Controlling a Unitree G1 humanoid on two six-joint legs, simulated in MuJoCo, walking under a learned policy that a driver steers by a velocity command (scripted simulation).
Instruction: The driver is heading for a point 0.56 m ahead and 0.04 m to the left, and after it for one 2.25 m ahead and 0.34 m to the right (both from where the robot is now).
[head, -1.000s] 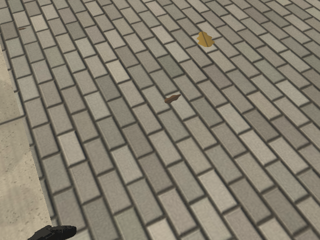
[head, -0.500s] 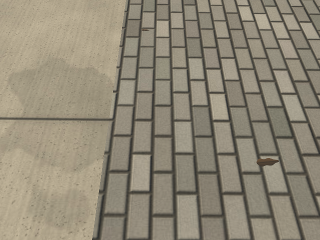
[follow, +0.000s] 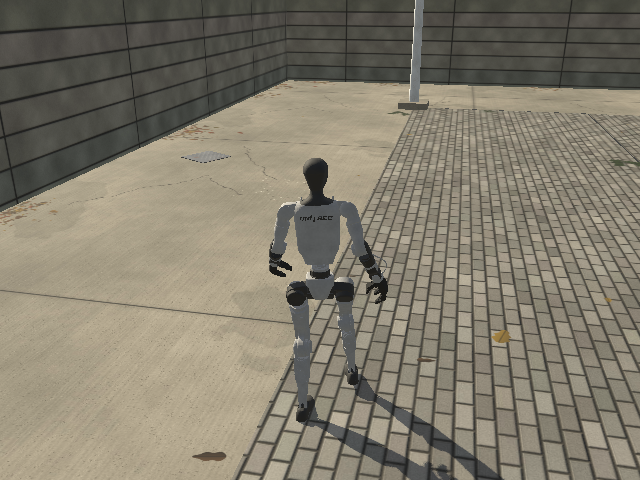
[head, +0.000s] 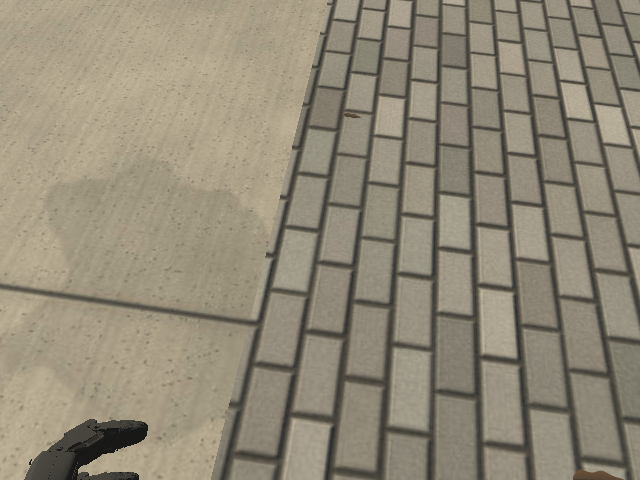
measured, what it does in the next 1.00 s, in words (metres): walks ahead, turning left: right foot, then left foot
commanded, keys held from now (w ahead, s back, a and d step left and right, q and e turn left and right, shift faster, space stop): w+q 0.58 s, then e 0.42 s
